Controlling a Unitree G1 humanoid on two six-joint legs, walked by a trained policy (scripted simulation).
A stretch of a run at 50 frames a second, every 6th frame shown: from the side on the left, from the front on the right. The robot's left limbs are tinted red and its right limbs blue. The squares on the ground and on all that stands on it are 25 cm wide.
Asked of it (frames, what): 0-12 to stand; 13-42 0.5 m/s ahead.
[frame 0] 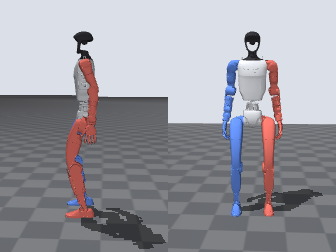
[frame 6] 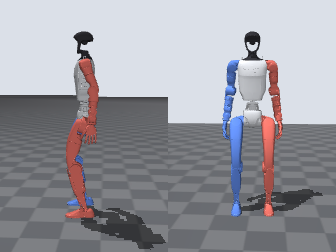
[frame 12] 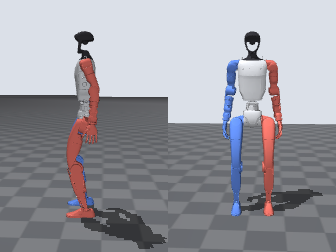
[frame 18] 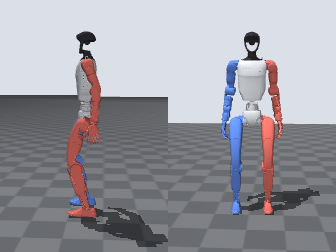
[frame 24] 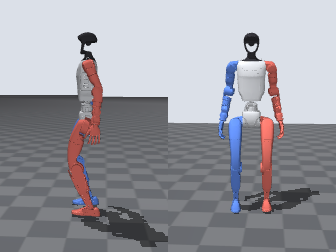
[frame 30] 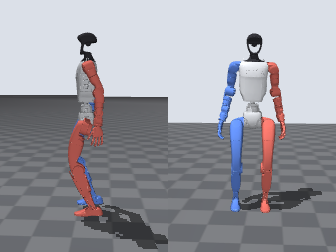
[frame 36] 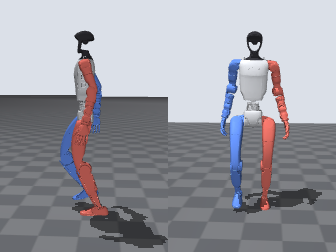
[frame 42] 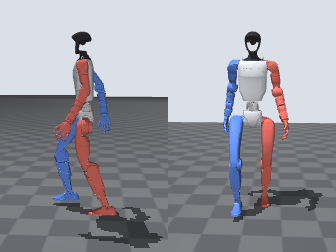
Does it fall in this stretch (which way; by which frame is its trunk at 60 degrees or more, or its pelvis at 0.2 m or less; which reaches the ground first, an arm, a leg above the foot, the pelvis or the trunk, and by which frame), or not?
no
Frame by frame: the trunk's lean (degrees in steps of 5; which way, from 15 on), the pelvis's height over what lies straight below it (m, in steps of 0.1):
0: 0, 0.8
6: 0, 0.8
12: 0, 0.8
18: 0, 0.8
24: 0, 0.8
30: 0, 0.8
36: 0, 0.8
42: 5, 0.8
